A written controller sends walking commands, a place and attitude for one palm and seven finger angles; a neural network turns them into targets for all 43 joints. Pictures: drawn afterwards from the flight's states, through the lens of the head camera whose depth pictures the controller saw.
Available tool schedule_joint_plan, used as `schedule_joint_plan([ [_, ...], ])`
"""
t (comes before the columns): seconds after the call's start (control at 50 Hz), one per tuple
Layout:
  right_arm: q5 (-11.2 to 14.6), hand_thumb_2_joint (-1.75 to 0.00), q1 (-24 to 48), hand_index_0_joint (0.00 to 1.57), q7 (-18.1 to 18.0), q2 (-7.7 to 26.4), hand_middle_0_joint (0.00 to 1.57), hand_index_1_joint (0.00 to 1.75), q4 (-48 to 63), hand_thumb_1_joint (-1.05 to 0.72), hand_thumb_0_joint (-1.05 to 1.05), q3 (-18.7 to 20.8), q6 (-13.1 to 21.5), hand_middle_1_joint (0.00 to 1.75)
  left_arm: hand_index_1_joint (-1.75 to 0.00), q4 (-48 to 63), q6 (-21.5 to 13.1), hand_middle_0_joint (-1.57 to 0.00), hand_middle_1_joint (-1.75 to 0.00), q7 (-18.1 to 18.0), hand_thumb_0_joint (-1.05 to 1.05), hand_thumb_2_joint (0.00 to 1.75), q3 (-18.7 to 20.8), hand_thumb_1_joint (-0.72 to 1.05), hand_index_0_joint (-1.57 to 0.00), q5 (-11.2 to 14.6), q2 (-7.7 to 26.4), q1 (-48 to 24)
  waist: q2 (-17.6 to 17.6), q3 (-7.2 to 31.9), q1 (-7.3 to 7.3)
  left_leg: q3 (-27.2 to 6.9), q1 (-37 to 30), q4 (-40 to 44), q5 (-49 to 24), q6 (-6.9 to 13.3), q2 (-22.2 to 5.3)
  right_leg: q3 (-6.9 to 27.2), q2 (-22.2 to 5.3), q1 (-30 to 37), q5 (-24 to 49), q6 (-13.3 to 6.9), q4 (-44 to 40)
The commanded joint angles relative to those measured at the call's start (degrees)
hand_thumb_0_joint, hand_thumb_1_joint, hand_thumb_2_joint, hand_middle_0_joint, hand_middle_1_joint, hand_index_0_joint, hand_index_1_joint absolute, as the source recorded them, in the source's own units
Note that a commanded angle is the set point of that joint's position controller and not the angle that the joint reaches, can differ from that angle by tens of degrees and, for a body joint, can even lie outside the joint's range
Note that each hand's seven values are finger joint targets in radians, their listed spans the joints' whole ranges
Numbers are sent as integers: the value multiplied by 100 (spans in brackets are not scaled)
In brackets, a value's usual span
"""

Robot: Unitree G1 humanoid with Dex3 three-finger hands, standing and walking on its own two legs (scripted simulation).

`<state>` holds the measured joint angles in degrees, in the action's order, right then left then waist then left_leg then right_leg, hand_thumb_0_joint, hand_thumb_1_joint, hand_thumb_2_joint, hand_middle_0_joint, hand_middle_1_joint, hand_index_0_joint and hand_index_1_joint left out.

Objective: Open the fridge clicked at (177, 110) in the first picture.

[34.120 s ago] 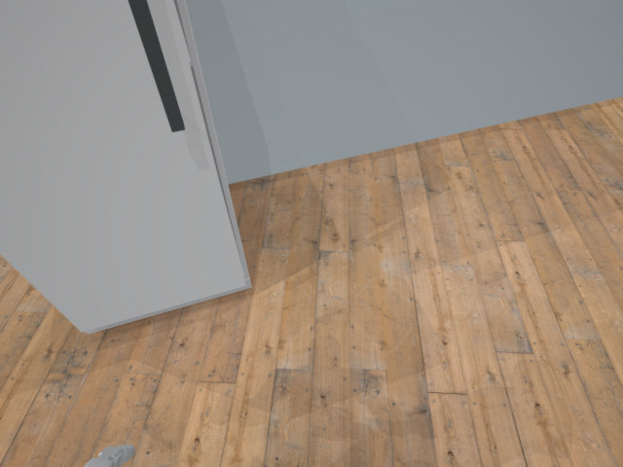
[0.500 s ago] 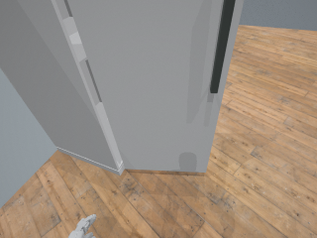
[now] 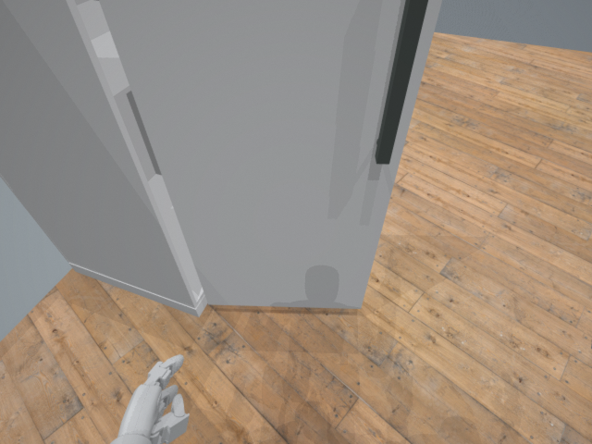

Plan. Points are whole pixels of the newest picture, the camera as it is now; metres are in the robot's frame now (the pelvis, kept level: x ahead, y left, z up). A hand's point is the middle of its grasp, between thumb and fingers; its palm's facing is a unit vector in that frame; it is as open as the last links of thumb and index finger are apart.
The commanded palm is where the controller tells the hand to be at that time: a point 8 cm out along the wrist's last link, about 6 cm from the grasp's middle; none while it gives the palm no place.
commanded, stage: let the arm hang, fingers relaxed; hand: right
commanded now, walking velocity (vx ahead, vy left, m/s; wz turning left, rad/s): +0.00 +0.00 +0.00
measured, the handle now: (404, 38) +0.66 -0.15 +0.25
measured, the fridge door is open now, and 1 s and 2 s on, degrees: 71 71 71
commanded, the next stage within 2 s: look to check the result in 1.10 s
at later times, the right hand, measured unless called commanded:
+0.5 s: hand out of the picture -0.06 -0.17 -0.18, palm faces +0.06 +0.98 -0.17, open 7.2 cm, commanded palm none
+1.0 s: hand out of the picture +0.04 -0.19 -0.17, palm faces +0.04 +0.97 -0.22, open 7.3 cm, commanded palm none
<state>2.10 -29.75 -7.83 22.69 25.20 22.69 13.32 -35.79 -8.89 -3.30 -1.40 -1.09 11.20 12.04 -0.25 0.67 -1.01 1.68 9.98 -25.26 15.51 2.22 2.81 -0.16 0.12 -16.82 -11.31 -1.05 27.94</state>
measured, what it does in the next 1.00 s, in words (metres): stands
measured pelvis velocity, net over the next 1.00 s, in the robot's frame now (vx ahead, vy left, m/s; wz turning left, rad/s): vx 0.00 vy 0.00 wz -0.03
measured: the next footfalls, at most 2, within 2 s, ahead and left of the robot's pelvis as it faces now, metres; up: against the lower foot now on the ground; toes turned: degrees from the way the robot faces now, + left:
none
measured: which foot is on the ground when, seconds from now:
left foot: down 0.00-1.00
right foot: down 0.00-1.00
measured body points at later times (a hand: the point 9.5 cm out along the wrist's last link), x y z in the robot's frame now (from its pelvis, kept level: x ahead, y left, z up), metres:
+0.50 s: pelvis -0.01 +0.01 +0.00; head +0.02 -0.01 +0.45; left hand +0.00 +0.27 -0.14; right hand -0.06 -0.22 -0.17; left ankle -0.02 +0.09 -0.74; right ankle +0.04 -0.11 -0.74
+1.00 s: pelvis +0.00 +0.00 +0.00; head +0.00 +0.01 +0.45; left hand +0.04 +0.24 -0.15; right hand +0.04 -0.24 -0.15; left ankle -0.02 +0.09 -0.74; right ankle +0.04 -0.11 -0.74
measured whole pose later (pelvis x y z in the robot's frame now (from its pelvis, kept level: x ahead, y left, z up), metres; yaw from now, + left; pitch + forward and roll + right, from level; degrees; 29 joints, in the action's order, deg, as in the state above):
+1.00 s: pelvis +0.00 +0.00 +0.00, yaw -2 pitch -1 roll +0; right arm -0.5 -10.3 -1.3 10.7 -63.6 0.4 0.0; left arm -64.4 0.3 -1.6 -0.3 -1.5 10.8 11.8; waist 0.7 -1.2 0.5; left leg 3.1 7.2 -22.8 14.6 2.4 1.8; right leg 1.1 1.3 -13.6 -8.8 -1.0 23.5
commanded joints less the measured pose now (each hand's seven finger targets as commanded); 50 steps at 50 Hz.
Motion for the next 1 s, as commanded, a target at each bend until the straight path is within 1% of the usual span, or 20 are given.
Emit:
schedule_joint_plan([
  [0.0, -405, -90, 505, 20, 765, 191, 20, 30, -3413, -90, 0, -1423, -1095, 30, -30, -461, 52, -20, -30, 343, 0, 90, 737, 90, -20, 164, 1628, -251, 80, 904, 265, -420, 433, -697, -2737, 113, -1031, 506, -643, 575, 2875, -60, 749],
  [0.02, -395, -90, 720, 20, 776, 47, 20, 30, -3544, -90, 0, -1530, -1193, 30, -30, -472, 206, -20, -30, 304, 0, 90, 689, 90, -20, 128, 1566, -238, -67, 875, 205, -258, 600, -819, -1773, 90, -912, 684, -737, 369, 2466, -187, 679],
  [0.04, -397, -90, 887, 20, 787, 74, 20, 30, -3829, -90, 0, -1581, -1241, 30, -30, -436, 346, -20, -30, 285, 0, 90, 609, 90, -20, 91, 1572, -324, -195, 662, 161, -197, 661, -906, -960, 61, -763, 953, -839, 75, 2090, -351, 463],
  [0.06, -420, -90, 1050, 20, 784, 108, 20, 30, -4132, -90, 0, -1634, -1258, 30, -30, -417, 427, -20, -30, 265, 0, 90, 552, 90, -20, 31, 1544, -380, -637, 534, 118, -206, 517, -896, -789, 46, -637, 1155, -876, -145, 2108, -437, 312],
  [0.08, -422, -90, 1161, 20, 786, 169, 20, 30, -4442, -90, 0, -1656, -1256, 30, -30, -430, 466, -20, -30, 249, 0, 90, 517, 90, -20, 0, 1618, -425, -855, 500, 62, -262, 315, -805, -971, 61, -661, 1208, -826, -299, 2201, -466, 299],
  [0.12, -410, -90, 1471, 20, 781, 322, 20, 30, -5211, -90, 0, -1711, -1254, 30, -30, -622, 560, -20, -30, 246, 0, 90, 501, 90, -20, -20, 1611, -545, -850, 545, 72, -492, 167, -488, -1115, 181, -895, 1007, -583, -273, 1716, -343, 350],
  [0.14, -399, -90, 1660, 20, 772, 337, 20, 30, -5569, -90, 0, -1758, -1272, 30, -30, -737, 635, -20, -30, 240, 0, 90, 469, 90, -20, -29, 1537, -585, -802, 394, 108, -618, 285, -248, -919, 262, -1014, 901, -457, -228, 1271, -271, 325],
  [0.18, -370, -90, 1831, 20, 739, 271, 20, 30, -6259, -90, 0, -1882, -1304, 30, -30, -978, 759, -20, -30, 235, 0, 90, 378, 90, -20, -60, 1322, -579, -222, 268, 147, -773, 382, 49, -792, 326, -1138, 746, -328, -2, 944, -186, 262],
  [0.24, -327, -90, 1926, 20, 716, 133, 20, 30, -7104, -90, 0, -2009, -1316, 30, -30, -1362, 871, -20, -30, 207, 0, 90, 300, 90, -20, -67, 1131, -481, 395, 87, 192, -784, 462, 401, -129, 285, -1018, 787, -349, 241, 528, -155, -87],
  [0.26, -323, -90, 1916, 20, 715, 209, 20, 30, -7300, -90, 0, -2015, -1297, 30, -30, -1457, 870, -20, -30, 199, 0, 90, 295, 90, -20, -48, 1216, -449, 465, 43, 173, -756, 374, 476, -103, 234, -941, 850, -412, 265, 588, -158, -187],
  [0.3, -295, -90, 1808, 20, 716, 55, 20, 30, -7750, -90, 0, -2037, -1282, 30, -30, -1729, 868, -20, -30, 165, 0, 90, 279, 90, -20, -35, 1122, -375, 720, -7, 151, -775, 222, 678, 144, 232, -911, 876, -442, 216, 306, -161, -370],
  [0.34, -284, -90, 1667, 20, 711, -17, 20, 30, -8110, -90, 0, -2013, -1258, 30, -30, -1948, 855, -20, -30, 129, 0, 90, 280, 90, -20, -33, 1067, -246, 899, 69, 130, -794, 8, 795, 59, 256, -923, 852, -451, 215, 259, -157, -418],
  [0.38, -277, -90, 1560, 20, 696, -190, 20, 30, -8399, -90, 0, -2056, -1255, 30, -30, -2134, 875, -20, -30, 99, 0, 90, 272, 90, -20, -16, 943, -58, 562, 81, 163, -721, 33, 954, 29, 230, -953, 776, -468, 379, 338, -132, -351],
  [0.44, -267, -90, 1487, 20, 686, -288, 20, 30, -8675, -90, 0, -2081, -1262, 30, -30, -2376, 884, -20, -30, 73, 0, 90, 278, 90, -20, -12, 895, 180, 472, -82, 180, -639, 94, 1013, 155, 245, -893, 794, -514, 373, 243, -139, -468],
  [0.5, -265, -90, 1405, 20, 668, -312, 20, 30, -8847, -90, 0, -2088, -1251, 30, -30, -2491, 872, -20, -30, 59, 0, 90, 299, 90, -20, 0, 902, 262, 146, -112, 150, -569, 24, 1012, -67, 226, -889, 773, -540, 449, 433, -156, -500],
  [0.56, -269, -90, 1353, 20, 648, -334, 20, 30, -8926, -90, 0, -2105, -1264, 30, -30, -2566, 892, -20, -30, 62, 0, 90, 302, 90, -20, 1, 874, 331, 46, -268, 139, -527, 85, 1026, 123, 215, -861, 767, -548, 391, 323, -158, -571],
  [0.66, -272, -90, 1335, 20, 632, -365, 20, 30, -8952, -90, 0, -2105, -1277, 30, -30, -2637, 884, -20, -30, 75, 0, 90, 289, 90, -20, -15, 778, 364, 84, -333, 102, -481, 34, 929, 109, 191, -838, 811, -558, 297, 313, -181, -701],
  [0.74, -275, -90, 1417, 20, 624, -411, 20, 30, -8918, -90, 0, -2111, -1274, 30, -30, -2680, 877, -20, -30, 90, 0, 90, 280, 90, -20, -24, 696, 323, -62, -403, 118, -470, 72, 882, -13, 156, -839, 797, -563, 321, 373, -169, -783],
  [0.8, -277, -90, 1463, 20, 620, -441, 20, 30, -8883, -90, 0, -2115, -1278, 30, -30, -2700, 875, -20, -30, 97, 0, 90, 259, 90, -20, -31, 621, 294, 75, -452, 115, -483, 84, 844, -101, 130, -823, 787, -565, 306, 450, -158, -819],
  [0.98, -283, -90, 1588, 20, 617, -443, 20, 30, -8784, -90, 0, -2077, -1255, 30, -30, -2682, 828, -20, -30, 98, 0, 90, 251, 90, -20, -30, 652, 166, 120, -307, 108, -481, -56, 808, -351, 104, -841, 769, -576, 422, 715, -139, -844],
])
